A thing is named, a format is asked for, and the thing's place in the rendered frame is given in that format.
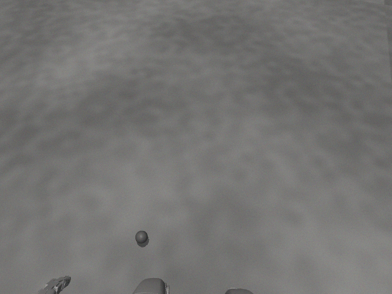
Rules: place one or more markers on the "left robot hand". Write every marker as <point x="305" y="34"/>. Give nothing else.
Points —
<point x="55" y="286"/>

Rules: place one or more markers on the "ball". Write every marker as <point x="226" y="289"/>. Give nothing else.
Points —
<point x="141" y="236"/>

